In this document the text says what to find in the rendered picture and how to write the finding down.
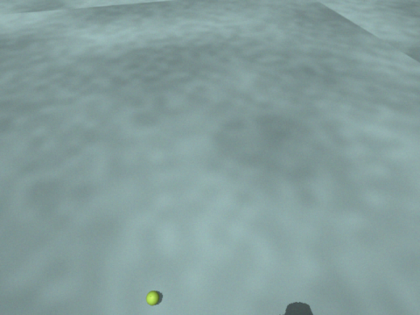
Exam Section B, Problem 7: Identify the ball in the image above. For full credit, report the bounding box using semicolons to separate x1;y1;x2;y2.
146;291;159;306

